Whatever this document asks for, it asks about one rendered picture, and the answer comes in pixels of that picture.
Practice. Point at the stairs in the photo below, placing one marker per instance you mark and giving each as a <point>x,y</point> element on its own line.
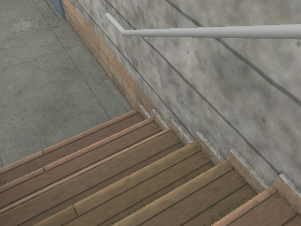
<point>128,172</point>

